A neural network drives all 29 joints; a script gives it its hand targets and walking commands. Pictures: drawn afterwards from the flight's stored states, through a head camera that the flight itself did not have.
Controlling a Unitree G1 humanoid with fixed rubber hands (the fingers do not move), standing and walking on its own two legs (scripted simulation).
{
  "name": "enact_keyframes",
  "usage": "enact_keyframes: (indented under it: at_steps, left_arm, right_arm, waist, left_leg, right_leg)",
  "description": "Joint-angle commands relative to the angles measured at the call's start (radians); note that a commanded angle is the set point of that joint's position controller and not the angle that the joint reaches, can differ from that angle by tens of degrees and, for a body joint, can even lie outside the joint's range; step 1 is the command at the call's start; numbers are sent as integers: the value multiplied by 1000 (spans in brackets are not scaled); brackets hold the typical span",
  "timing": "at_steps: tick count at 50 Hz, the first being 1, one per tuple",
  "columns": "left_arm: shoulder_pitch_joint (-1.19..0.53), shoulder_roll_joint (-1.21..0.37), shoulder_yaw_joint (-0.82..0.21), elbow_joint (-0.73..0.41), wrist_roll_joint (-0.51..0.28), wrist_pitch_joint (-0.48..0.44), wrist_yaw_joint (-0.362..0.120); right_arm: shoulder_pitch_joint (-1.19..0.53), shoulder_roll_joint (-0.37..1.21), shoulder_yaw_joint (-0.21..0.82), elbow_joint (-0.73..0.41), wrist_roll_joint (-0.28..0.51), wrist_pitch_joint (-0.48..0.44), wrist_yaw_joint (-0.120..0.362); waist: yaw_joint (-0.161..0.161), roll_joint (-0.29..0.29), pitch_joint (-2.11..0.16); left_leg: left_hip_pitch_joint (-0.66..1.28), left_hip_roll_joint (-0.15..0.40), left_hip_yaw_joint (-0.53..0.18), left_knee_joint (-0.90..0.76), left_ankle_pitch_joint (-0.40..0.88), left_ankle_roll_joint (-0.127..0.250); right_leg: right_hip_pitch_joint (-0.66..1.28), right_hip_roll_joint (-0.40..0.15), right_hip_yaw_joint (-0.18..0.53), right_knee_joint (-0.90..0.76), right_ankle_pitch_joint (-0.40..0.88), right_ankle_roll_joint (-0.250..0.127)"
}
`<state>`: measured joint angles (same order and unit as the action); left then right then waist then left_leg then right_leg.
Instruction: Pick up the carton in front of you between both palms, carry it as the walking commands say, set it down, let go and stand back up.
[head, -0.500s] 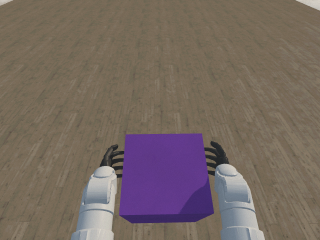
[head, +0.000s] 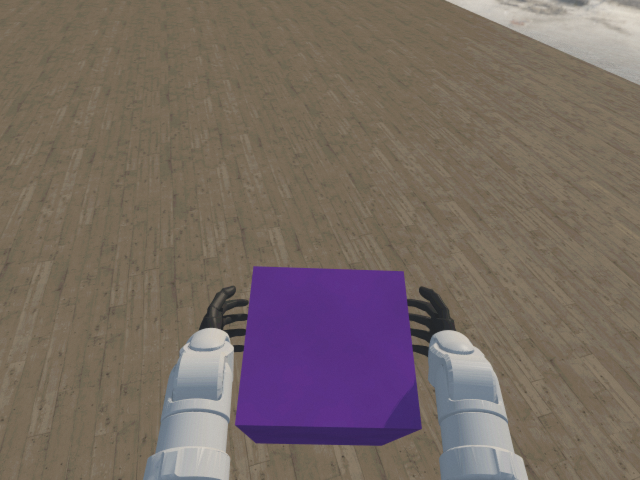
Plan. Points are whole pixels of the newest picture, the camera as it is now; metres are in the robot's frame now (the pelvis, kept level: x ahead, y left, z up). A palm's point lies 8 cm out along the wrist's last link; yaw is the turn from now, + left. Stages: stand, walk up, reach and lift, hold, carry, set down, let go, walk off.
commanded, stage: hold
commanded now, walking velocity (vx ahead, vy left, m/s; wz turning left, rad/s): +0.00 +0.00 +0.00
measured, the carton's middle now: (323, 364) +0.32 +0.00 -0.06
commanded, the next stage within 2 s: set down in 0.42 s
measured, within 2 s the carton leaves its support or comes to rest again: neither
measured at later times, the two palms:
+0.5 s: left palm (195, 334) +0.30 +0.17 +0.04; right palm (422, 334) +0.30 -0.13 +0.05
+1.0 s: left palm (207, 371) +0.34 +0.19 -0.13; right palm (381, 363) +0.35 -0.11 -0.11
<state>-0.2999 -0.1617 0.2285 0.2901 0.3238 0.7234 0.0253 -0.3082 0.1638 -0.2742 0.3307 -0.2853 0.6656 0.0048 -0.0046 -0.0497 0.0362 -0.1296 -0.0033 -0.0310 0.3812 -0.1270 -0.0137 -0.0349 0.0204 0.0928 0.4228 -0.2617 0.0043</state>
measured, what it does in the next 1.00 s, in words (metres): stands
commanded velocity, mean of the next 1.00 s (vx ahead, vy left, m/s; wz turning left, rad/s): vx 0.00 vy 0.00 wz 0.00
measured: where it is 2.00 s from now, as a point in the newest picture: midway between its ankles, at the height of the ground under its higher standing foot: outside the picture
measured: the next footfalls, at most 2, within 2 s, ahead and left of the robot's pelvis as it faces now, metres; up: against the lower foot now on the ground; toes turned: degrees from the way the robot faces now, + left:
none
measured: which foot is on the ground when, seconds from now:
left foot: down 0.00-1.00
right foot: down 0.00-1.00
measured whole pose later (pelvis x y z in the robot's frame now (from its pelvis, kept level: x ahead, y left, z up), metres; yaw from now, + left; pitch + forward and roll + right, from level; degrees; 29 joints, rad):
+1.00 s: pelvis -0.02 +0.00 -0.04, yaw +0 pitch +21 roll -2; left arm -0.60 -0.09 0.43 0.56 0.39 0.24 -0.05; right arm -0.58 0.26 -0.46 0.52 -0.32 0.20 -0.13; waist 0.04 -0.06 0.08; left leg -0.91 -0.01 -0.10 0.75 -0.19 -0.03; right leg -0.81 0.08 0.08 0.78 -0.33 0.01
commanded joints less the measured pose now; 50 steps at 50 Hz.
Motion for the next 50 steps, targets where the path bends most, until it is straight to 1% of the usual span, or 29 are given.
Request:
enact_keyframes:
  at_steps: [1, 5, 9, 19, 22, 24, 26, 28, 30, 33, 35, 37, 39, 40, 41, 43, 46, 48, 50]
  left_arm:
    - [-492, -948, -530, -36, -281, -54, -271]
    - [-516, -948, -545, -52, -294, -50, -278]
    - [-529, -948, -554, -58, -302, -46, -282]
    - [-520, -942, -538, -39, -296, -37, -280]
    - [-522, -941, -535, -37, -296, -36, -279]
    - [-540, -931, -518, -24, -288, -41, -281]
    - [-575, -912, -480, 12, -269, -52, -286]
    - [-628, -884, -421, 71, -239, -72, -295]
    - [-689, -848, -347, 145, -197, -103, -305]
    - [-750, -781, -217, 251, -115, -162, -316]
    - [-752, -725, -137, 303, -60, -203, -316]
    - [-737, -666, -72, 338, -9, -248, -313]
    - [-701, -607, -38, 358, 25, -298, -307]
    - [-680, -588, -36, 360, 33, -327, -304]
    - [-663, -581, -43, 358, 34, -356, -302]
    - [-656, -596, -87, 346, 17, -421, -302]
    - [-723, -650, -197, 322, -30, -513, -305]
    - [-764, -680, -260, 305, -59, -556, -306]
    - [-802, -706, -330, 267, -91, -585, -304]
  right_arm:
    - [-492, 943, 527, 18, 245, -23, 276]
    - [-475, 938, 499, 24, 230, -24, 274]
    - [-473, 937, 480, 31, 221, -25, 275]
    - [-483, 931, 467, 37, 220, -25, 280]
    - [-493, 933, 473, 29, 222, -23, 279]
    - [-519, 942, 475, 31, 222, -23, 276]
    - [-559, 953, 458, 59, 209, -29, 271]
    - [-610, 966, 419, 114, 183, -44, 263]
    - [-662, 975, 362, 182, 146, -68, 250]
    - [-717, 959, 250, 265, 75, -114, 215]
    - [-717, 929, 163, 296, 21, -150, 185]
    - [-690, 887, 86, 316, -28, -192, 157]
    - [-643, 840, 40, 329, -56, -244, 133]
    - [-620, 827, 34, 330, -59, -275, 125]
    - [-604, 824, 41, 325, -57, -308, 117]
    - [-602, 843, 87, 308, -34, -376, 107]
    - [-664, 906, 211, 285, 23, -471, 96]
    - [-713, 938, 302, 273, 65, -519, 92]
    - [-754, 950, 385, 240, 110, -555, 88]
  waist:
    - [14, 55, -230]
    - [-4, 63, -247]
    - [-10, 71, -259]
    - [1, 83, -262]
    - [3, 80, -262]
    - [12, 71, -254]
    - [23, 57, -231]
    - [32, 39, -203]
    - [37, 21, -177]
    - [42, 5, -149]
    - [47, 7, -144]
    - [46, 14, -159]
    - [44, 16, -201]
    - [45, 16, -231]
    - [46, 17, -268]
    - [46, 16, -368]
    - [43, 17, -565]
    - [54, 31, -701]
    - [68, 59, -865]
  left_leg:
    - [313, -87, -19, -17, 70, 8]
    - [335, -71, -34, -31, 71, -4]
    - [342, -57, -51, -43, 54, -13]
    - [344, -42, -66, -52, 44, -17]
    - [344, -44, -61, -49, 57, -15]
    - [334, -49, -54, -44, 50, -10]
    - [311, -56, -43, -38, 9, -2]
    - [283, -63, -31, -24, -44, 8]
    - [246, -72, -16, 4, -78, 19]
    - [159, -83, 5, 64, -82, 37]
    - [89, -87, 15, 101, -57, 44]
    - [13, -91, 21, 137, -4, 47]
    - [-58, -97, 26, 182, 62, 42]
    - [-88, -100, 27, 205, 95, 40]
    - [-116, -103, 27, 230, 130, 38]
    - [-159, -111, 23, 282, 200, 35]
    - [-197, -118, 6, 377, 310, 34]
    - [-210, -117, -2, 442, 395, 29]
    - [-208, -112, -5, 512, 491, 23]
  right_leg:
    - [-241, 55, -12, -133, 74, -20]
    - [-248, 66, -18, -133, 47, -32]
    - [-253, 72, -19, -129, 26, -39]
    - [-265, 74, -13, -122, 24, -37]
    - [-266, 74, -14, -122, 30, -34]
    - [-269, 73, -14, -121, 25, -30]
    - [-284, 71, -15, -117, 0, -24]
    - [-314, 67, -16, -108, -38, -17]
    - [-350, 64, -16, -94, -72, -11]
    - [-393, 65, -17, -59, -90, -6]
    - [-412, 70, -20, -31, -65, -1]
    - [-439, 78, -25, 6, -5, 7]
    - [-475, 88, -30, 53, 76, 18]
    - [-493, 93, -33, 78, 115, 24]
    - [-512, 98, -35, 102, 152, 30]
    - [-548, 107, -39, 152, 223, 43]
    - [-630, 119, -41, 241, 318, 63]
    - [-702, 125, -42, 300, 366, 73]
    - [-777, 133, -47, 365, 399, 81]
